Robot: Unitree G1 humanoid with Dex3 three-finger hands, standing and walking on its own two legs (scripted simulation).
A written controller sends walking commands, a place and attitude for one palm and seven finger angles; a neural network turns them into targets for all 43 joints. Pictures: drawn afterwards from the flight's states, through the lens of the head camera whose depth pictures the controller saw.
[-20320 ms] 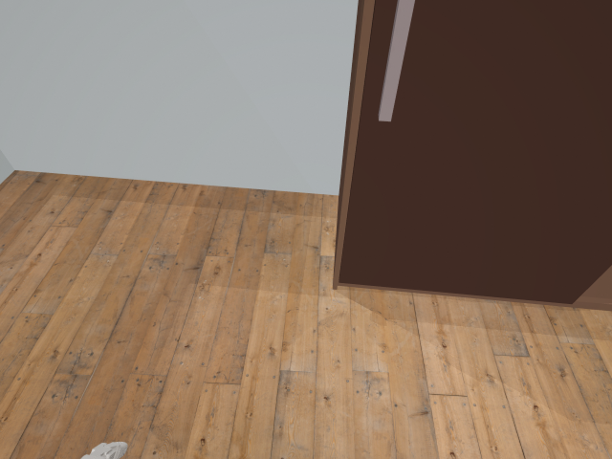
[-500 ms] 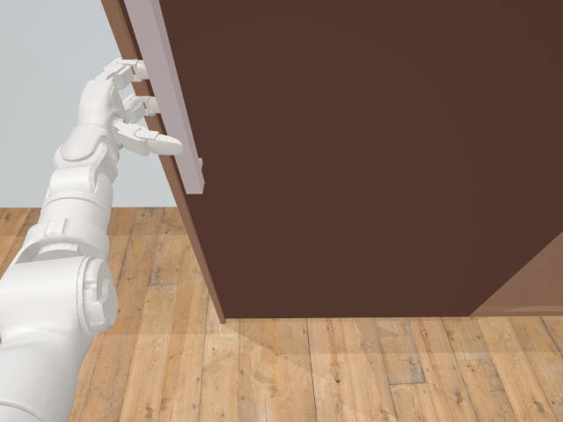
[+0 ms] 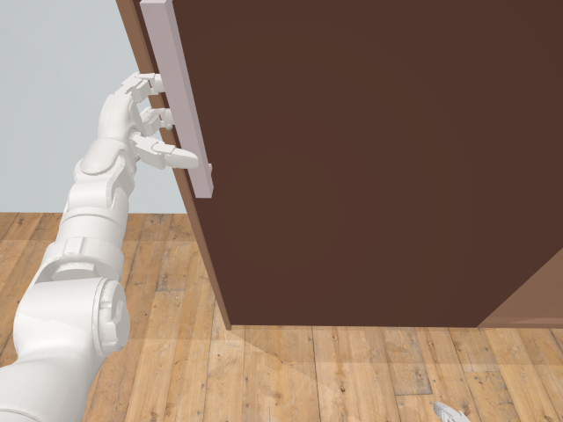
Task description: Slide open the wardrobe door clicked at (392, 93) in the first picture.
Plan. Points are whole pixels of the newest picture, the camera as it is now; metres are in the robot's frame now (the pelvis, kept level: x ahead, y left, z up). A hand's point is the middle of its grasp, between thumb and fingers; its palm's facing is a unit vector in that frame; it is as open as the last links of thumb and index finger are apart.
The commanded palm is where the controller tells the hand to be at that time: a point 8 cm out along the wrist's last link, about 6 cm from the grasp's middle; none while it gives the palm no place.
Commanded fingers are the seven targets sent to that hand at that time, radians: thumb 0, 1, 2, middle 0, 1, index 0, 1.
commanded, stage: slide the fingers in behind the handle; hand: left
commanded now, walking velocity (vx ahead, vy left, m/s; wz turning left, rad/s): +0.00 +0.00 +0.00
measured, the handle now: (189, 109) +0.52 +0.14 +0.19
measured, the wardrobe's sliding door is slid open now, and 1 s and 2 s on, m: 0.00 0.00 0.00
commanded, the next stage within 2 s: grip the handle and tug to test in 1.22 s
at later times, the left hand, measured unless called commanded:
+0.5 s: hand (189, 124) +0.48 +0.13 +0.19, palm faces -0.02 -1.00 -0.01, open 13.9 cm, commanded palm +0.45 +0.19 +0.19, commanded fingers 0.00 -0.50 0.30 -0.30 -1.20 -0.30 -1.20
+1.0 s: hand (194, 127) +0.47 +0.12 +0.19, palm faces -0.01 -1.00 -0.02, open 14.0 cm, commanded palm +0.44 +0.18 +0.19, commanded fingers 0.00 -0.50 0.30 -0.30 -1.20 -0.30 -1.20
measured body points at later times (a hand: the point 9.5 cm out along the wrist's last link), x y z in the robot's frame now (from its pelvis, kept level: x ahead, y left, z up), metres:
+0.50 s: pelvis +0.01 +0.00 +0.00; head +0.03 -0.01 +0.45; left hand +0.47 +0.19 +0.19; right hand +0.09 -0.25 -0.12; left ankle -0.03 +0.09 -0.74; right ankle +0.04 -0.09 -0.74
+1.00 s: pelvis +0.00 +0.00 +0.00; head +0.02 -0.01 +0.45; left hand +0.46 +0.18 +0.19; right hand +0.10 -0.25 -0.11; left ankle -0.03 +0.09 -0.74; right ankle +0.04 -0.09 -0.74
